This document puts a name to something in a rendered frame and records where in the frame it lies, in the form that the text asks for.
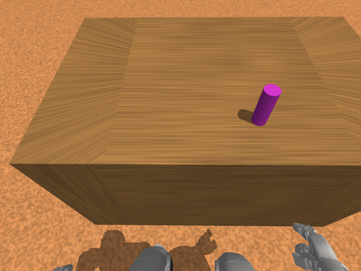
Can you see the right robot arm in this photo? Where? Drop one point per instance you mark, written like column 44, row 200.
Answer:
column 330, row 265

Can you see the right robot hand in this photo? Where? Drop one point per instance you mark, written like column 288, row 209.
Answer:
column 307, row 256

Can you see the can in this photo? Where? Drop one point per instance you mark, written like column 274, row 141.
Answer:
column 265, row 105

